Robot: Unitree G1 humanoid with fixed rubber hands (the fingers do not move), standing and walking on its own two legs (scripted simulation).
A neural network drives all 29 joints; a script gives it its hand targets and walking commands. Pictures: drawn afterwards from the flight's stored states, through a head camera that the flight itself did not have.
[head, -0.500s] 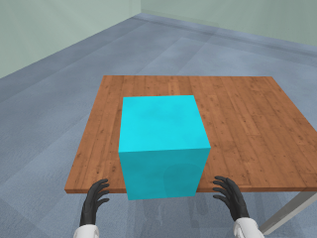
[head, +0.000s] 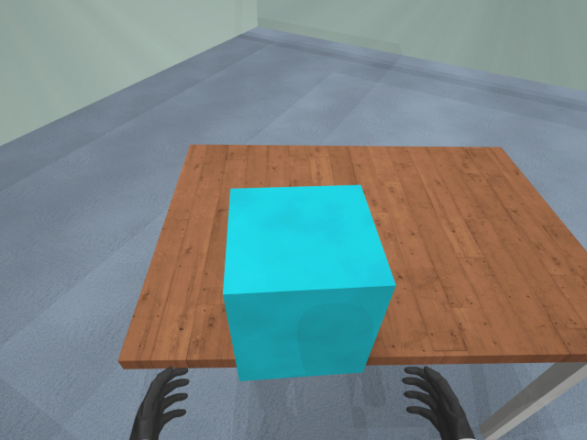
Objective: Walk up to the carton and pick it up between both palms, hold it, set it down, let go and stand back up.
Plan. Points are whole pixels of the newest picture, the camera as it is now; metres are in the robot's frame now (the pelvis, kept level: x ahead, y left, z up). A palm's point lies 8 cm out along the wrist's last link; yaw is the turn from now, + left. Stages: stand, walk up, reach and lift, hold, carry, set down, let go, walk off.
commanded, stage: set down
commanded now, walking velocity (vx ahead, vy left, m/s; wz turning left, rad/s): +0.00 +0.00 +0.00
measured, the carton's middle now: (299, 284) +0.39 +0.01 +0.00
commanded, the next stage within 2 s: let go in 0.52 s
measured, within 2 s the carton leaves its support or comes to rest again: neither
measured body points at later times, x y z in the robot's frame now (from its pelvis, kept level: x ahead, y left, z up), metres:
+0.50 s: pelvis +0.01 +0.01 +0.00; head +0.01 +0.02 +0.45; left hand +0.16 +0.23 -0.09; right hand +0.17 -0.21 -0.08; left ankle -0.02 +0.14 -0.75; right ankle -0.01 -0.11 -0.75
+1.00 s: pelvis -0.01 +0.01 +0.00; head -0.01 +0.01 +0.45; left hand +0.17 +0.23 -0.08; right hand +0.17 -0.22 -0.09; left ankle -0.02 +0.14 -0.75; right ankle -0.01 -0.11 -0.75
